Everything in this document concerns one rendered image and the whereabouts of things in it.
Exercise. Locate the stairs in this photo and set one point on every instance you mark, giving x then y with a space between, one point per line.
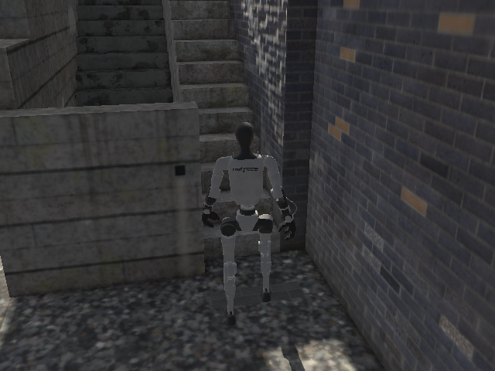
205 68

